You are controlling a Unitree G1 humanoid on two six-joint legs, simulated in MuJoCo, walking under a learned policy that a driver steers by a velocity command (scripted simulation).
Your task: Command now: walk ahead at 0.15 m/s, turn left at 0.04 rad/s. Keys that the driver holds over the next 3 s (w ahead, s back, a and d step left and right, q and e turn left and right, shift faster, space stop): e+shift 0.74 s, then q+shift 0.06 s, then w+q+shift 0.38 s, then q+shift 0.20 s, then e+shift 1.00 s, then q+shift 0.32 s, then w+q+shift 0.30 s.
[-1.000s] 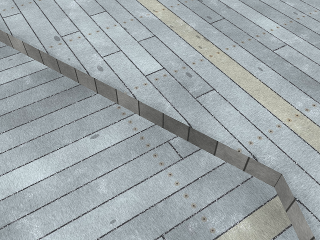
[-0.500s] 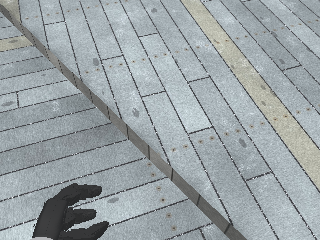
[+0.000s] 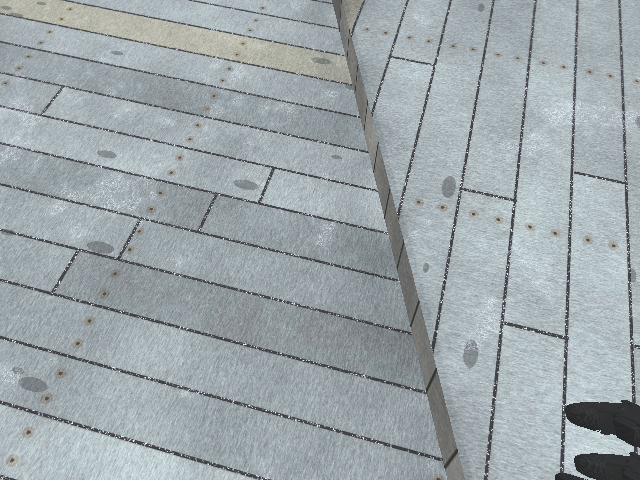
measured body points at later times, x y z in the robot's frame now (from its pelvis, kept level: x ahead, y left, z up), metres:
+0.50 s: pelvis +0.05 -0.05 +0.01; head +0.07 -0.10 +0.46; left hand +0.22 +0.20 -0.08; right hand +0.15 -0.37 -0.09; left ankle +0.11 +0.09 -0.63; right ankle +0.02 -0.13 -0.72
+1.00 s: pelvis +0.11 -0.04 +0.02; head +0.12 -0.03 +0.47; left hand +0.40 +0.05 -0.07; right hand +0.00 -0.30 -0.09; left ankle +0.14 +0.04 -0.72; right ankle +0.03 -0.13 -0.67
